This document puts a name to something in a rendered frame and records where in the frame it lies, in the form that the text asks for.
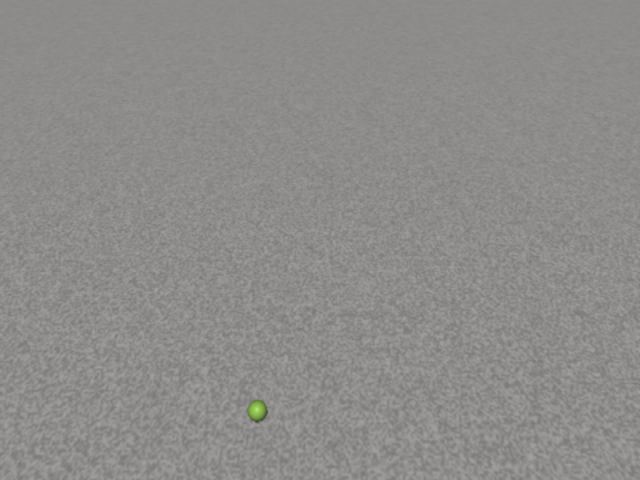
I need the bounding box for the ball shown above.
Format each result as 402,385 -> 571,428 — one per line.
248,400 -> 267,421

